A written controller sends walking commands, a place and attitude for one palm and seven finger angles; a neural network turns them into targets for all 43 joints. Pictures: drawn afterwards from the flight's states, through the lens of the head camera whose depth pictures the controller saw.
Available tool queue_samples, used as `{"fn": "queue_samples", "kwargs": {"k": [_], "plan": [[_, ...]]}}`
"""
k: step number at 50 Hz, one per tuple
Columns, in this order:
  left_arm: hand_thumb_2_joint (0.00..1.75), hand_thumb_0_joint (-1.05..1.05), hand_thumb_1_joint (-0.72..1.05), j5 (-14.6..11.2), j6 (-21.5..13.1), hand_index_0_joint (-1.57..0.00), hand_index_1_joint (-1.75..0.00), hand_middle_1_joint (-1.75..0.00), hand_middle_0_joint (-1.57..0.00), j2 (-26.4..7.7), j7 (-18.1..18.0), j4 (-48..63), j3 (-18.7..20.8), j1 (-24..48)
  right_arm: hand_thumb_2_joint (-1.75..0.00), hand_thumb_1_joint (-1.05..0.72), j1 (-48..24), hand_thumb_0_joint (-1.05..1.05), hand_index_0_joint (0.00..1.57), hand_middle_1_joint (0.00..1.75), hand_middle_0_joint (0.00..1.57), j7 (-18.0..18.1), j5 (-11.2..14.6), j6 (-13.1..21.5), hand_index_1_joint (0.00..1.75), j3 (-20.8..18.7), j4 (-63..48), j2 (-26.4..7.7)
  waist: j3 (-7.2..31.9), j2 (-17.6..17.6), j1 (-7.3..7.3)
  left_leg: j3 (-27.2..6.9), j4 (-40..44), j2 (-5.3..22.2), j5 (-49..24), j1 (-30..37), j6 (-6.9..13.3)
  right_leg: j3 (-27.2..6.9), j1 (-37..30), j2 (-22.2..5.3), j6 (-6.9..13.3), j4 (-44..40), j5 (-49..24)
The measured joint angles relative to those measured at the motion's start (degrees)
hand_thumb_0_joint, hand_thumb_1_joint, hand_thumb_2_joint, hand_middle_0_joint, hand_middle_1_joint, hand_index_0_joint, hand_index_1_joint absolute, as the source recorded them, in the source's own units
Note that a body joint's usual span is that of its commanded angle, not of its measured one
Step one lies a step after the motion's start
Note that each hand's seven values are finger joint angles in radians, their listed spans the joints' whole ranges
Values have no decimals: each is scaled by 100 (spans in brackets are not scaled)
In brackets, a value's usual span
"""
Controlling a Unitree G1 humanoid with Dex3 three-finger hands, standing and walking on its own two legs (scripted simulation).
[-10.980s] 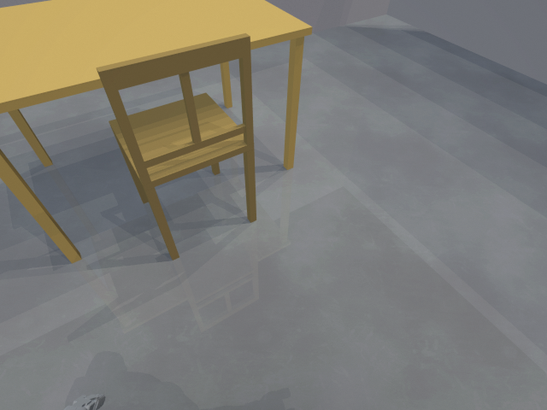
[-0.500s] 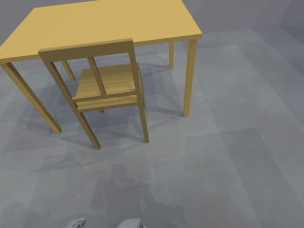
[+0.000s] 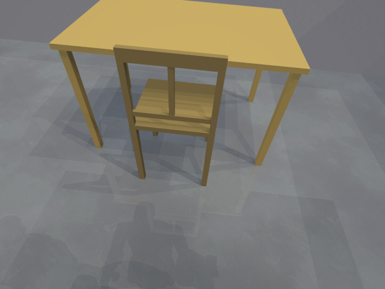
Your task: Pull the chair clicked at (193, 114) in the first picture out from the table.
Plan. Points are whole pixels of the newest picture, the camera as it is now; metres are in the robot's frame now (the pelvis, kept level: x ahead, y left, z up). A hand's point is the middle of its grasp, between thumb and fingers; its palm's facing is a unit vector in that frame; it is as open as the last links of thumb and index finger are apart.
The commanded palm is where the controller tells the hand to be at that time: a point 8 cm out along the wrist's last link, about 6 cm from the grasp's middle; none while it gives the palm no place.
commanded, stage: take the last steps up to it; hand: left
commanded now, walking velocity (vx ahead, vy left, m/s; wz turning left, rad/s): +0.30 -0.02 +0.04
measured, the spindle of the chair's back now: (171, 92) +0.86 +0.16 -0.10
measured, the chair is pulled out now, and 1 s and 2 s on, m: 0.00 0.00 0.00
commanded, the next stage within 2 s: come to a stop and stand still in 1.04 s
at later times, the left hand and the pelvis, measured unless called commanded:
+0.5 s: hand out of the picture +0.06 +0.11 -0.16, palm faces +0.13 -0.98 -0.16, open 7.3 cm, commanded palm none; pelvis +0.11 -0.04 +0.01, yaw +3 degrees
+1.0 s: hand (129, 212) +0.34 +0.21 -0.16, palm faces +0.09 -0.98 -0.20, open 7.4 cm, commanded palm none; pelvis +0.28 +0.01 +0.00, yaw +2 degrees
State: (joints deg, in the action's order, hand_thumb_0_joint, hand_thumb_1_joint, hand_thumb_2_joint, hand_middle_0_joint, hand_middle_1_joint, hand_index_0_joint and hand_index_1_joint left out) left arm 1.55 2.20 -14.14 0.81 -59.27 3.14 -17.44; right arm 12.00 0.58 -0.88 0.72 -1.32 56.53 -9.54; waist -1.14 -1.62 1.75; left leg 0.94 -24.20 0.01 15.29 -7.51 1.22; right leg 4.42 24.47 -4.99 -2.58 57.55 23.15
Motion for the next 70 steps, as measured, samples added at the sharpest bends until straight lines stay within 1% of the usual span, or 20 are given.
{"fn": "queue_samples", "kwargs": {"k": [5, 9, 11, 13, 15, 18, 24, 27, 32, 34, 35, 37, 39, 42, 49, 53, 56, 59, 62, 70], "plan": [[90, 1, 91, 0, -84, -20, -30, -30, -20, 161, 60, 29, -48, 76, -90, -93, 355, 0, 20, 30, 20, -2, -15, 64, 30, -52, 207, -59, 91, 94, -106, -44, 301, -45, -48, 248, -28, 22, -126, -22, -20, -882, -145], [90, 1, 91, -2, -204, -20, -30, -30, -20, 298, 98, 81, -64, 190, -90, -92, 632, 1, 20, 30, 20, -11, -29, 23, 30, -82, 424, -104, 72, 185, -193, -55, 8, -9, 245, 279, -151, 129, -573, 70, 7, -2080, -408], [90, 1, 91, 17, -349, -20, -30, -30, -20, 361, 87, 101, -66, 237, -90, -92, 780, 1, 20, 30, 20, -8, 2, 4, 30, -99, 530, -130, 36, 263, -197, -81, -673, 56, 655, 66, -131, 196, -788, 156, 197, -2468, -852], [90, 1, 91, -2, -465, -20, -30, -30, -20, 478, 46, 100, -84, 260, -90, -92, 861, 1, 20, 30, 20, -35, 15, -93, 30, -127, 652, -168, -2, 394, -169, -122, -1987, 119, 1195, -449, -16, 342, -864, 219, 429, -2311, -760], [90, 0, 91, -21, -529, -20, -30, -30, -20, 572, -7, 85, -92, 136, -90, -92, 854, 1, 20, 30, 20, -90, -1, -176, 30, -164, 740, -188, 31, 395, -99, -46, -3130, 141, 1053, -1025, 32, 376, -1061, 242, 516, -2495, -673], [90, 0, 92, -22, -526, -20, -30, -30, -20, 680, -91, -79, -98, -124, -90, -92, 741, 1, 19, 30, 20, -142, -36, -182, 30, -234, 690, -208, 88, 374, -114, 103, -3734, 301, 402, -1691, -36, 386, -1427, 273, 492, -3048, -831], [90, 1, 92, -13, -564, -20, -30, -30, -20, 836, -99, -448, -136, -543, -90, -92, 434, 1, 19, 30, 20, -202, -40, -119, 30, -287, 469, -114, 112, 303, -137, 220, -3164, 604, -365, -2296, -216, 427, -1976, 331, 463, -3822, -964], [90, 1, 91, -5, -599, -20, -30, -30, -20, 875, -96, -550, -130, -667, -90, -92, 254, 1, 19, 30, 20, -223, -34, -90, 30, -277, 427, -50, 61, 283, -58, 276, -2555, 656, -449, -2289, -225, 470, -2171, 344, 402, -3952, -874], [90, 1, 91, 11, -591, -20, -30, -30, -20, 848, -107, -644, -88, -818, -90, -93, -86, 1, 19, 30, 20, -234, -22, 2, 30, -232, 350, -4, -66, 187, 134, 449, -1446, 540, -284, -1850, -83, 515, -2388, 265, 207, -3727, -442], [90, 1, 91, -2, -553, -20, -30, -30, -20, 818, -105, -680, -63, -906, -90, -92, -181, 1, 19, 30, 20, -223, -34, 122, 30, -188, 272, 11, -95, 131, 156, 559, -879, 428, -321, -1439, -16, 483, -2342, 170, 103, -3266, -71], [90, 1, 91, -21, -519, -20, -30, -30, -20, 816, -96, -694, -53, -937, -90, -92, -228, 1, 19, 30, 20, -200, -57, 216, 30, -176, 223, 6, -107, 138, 138, 561, -761, 414, -497, -1338, 60, 457, -2137, 116, 131, -2708, 169], [90, 1, 91, -41, -391, -20, -30, -30, -20, 726, -80, -734, -44, -792, -90, -92, -316, 1, 19, 30, 20, -125, -55, 314, 30, -149, 174, 98, -224, -5, 95, 674, -1108, 322, -275, -1319, 111, 115, -1492, 40, 256, -1064, 558], [90, 1, 91, -34, -311, -20, -30, -30, -20, 636, -64, -709, -19, -616, -90, -92, -265, 1, 19, 30, 20, -77, -42, 320, 30, -124, 163, 171, -210, -36, 55, 761, -1024, 286, -74, -1105, 117, -30, -802, 58, 325, 244, 417], [90, 1, 91, 8, -300, -20, -30, -30, -20, 508, -22, -540, 44, -291, -90, -95, -98, -1, 20, 30, 20, 60, 15, 391, 30, -231, 158, 137, -129, -37, -46, 829, -466, 189, -174, -676, 93, -25, -40, -28, 310, 774, -147], [90, 1, 92, 8, -301, -19, -29, -30, -19, 312, 17, 40, 125, 471, -90, -94, 481, -1, 20, 30, 20, 26, -9, 313, 30, -148, 458, 62, 19, -8, -127, 831, 439, 47, -238, 101, 42, -38, 608, -205, 166, -440, -902], [90, 0, 92, -4, -306, -19, -29, -30, -19, 301, 29, 203, 103, 769, -90, -93, 713, 0, 20, 30, 20, -8, -44, 227, 30, -143, 609, 102, -36, 82, -275, 807, 356, 120, 59, 359, -108, 25, 334, -147, 196, -1547, -950], [90, 0, 92, 4, -401, -19, -29, -30, -19, 298, 42, 271, 65, 854, -90, -92, 889, 0, 20, 30, 20, -21, -42, 166, 30, -128, 703, 134, -83, 139, -352, 778, -186, 255, 558, 386, -277, 156, -188, -2, 262, -2391, -1240], [90, 0, 92, -14, -568, -20, -29, -30, -19, 419, -2, 235, 1, 916, -90, -92, 851, 1, 20, 30, 20, -27, 20, 52, 30, -117, 801, 84, -205, 327, -328, 427, -2036, 378, 1383, -290, -145, 261, -291, 161, 490, -2185, -1063], [90, 0, 91, -38, -532, -20, -30, -30, -20, 597, -87, 120, -99, 855, -90, -92, 635, 1, 19, 30, 20, 36, 56, -33, 30, -106, 794, 9, -278, 409, -286, 190, -3185, 276, 1416, -960, -176, 297, -573, 250, 519, -2452, -1004], [90, -1, 94, -8, -200, -20, -30, -30, -20, 532, -259, 54, -41, 826, -90, -92, -36, 1, 19, 30, 20, 86, 84, -268, 30, -161, 408, -32, -377, 304, -119, 154, -2321, 129, 1035, -1461, -363, 284, -860, 197, 486, -2818, -1080]]}}
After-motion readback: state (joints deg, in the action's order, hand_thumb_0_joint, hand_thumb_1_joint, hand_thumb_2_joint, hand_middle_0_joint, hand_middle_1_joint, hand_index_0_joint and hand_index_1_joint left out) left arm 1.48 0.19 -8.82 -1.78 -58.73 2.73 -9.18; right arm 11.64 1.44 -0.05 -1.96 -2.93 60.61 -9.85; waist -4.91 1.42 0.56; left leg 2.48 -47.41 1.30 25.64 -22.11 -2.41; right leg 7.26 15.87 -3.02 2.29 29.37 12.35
